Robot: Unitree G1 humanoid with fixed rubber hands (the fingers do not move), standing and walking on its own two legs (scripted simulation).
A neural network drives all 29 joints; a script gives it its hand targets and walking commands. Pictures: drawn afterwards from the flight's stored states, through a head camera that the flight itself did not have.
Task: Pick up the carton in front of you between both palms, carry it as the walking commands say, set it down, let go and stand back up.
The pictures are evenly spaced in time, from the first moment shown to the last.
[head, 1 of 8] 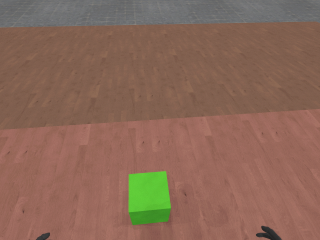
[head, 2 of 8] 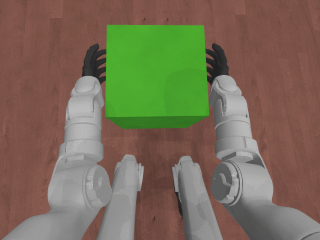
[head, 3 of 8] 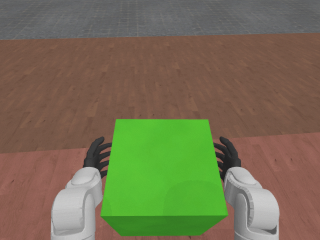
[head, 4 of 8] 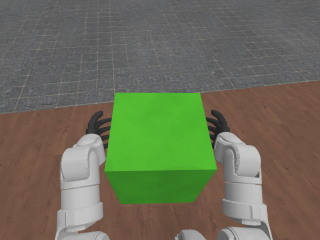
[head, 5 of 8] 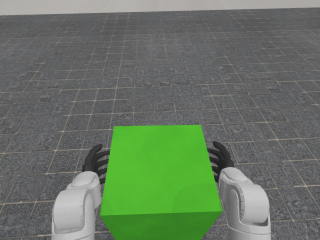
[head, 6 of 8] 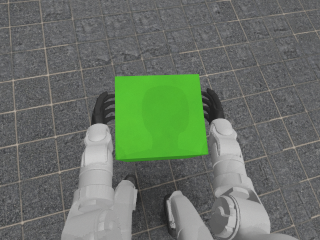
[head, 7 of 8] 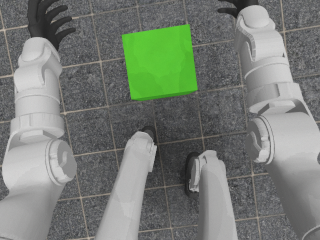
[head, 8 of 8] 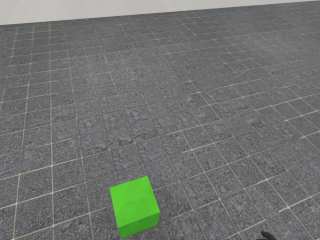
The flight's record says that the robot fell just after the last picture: no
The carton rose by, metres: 0.70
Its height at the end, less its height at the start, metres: -0.41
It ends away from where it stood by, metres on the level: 5.65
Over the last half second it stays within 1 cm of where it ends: yes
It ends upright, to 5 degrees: yes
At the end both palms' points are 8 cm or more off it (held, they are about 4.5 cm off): yes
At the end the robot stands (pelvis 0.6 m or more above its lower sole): yes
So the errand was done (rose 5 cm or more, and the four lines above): yes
